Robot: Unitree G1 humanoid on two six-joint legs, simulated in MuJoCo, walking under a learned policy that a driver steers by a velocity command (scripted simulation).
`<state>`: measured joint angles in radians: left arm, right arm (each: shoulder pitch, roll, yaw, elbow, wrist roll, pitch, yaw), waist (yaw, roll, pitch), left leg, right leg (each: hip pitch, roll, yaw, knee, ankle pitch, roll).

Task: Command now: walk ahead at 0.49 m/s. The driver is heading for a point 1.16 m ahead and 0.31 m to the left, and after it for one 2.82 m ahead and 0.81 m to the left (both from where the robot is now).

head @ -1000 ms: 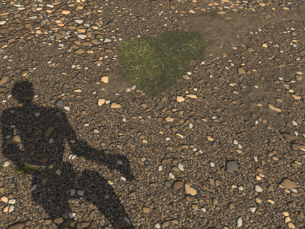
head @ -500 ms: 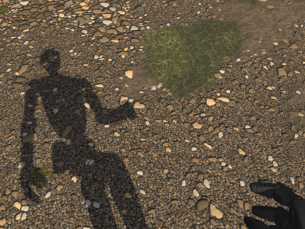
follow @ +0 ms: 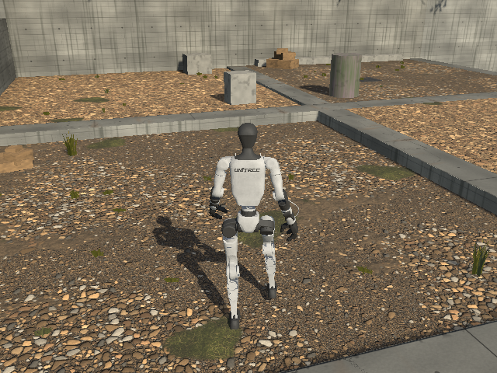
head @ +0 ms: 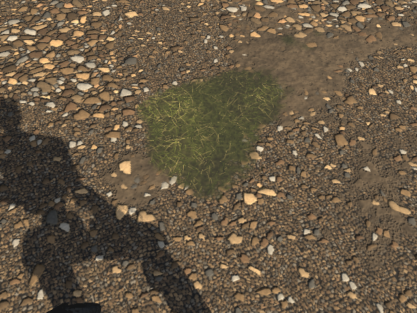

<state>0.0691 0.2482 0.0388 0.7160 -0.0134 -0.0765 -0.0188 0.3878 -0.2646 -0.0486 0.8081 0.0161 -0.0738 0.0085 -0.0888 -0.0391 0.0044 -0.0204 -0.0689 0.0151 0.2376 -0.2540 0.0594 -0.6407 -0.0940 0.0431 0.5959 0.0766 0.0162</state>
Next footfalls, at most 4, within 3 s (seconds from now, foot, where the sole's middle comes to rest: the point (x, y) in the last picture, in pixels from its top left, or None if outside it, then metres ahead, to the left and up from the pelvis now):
0.12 right None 0.24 -0.15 -0.78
0.64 left None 0.48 0.14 -0.78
1.16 right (170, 222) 0.82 0.08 -0.78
1.66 left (73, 204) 0.92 0.44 -0.78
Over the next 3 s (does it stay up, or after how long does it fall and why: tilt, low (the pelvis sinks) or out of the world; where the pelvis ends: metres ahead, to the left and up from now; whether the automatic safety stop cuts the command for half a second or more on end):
stays up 1.44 0.47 -0.01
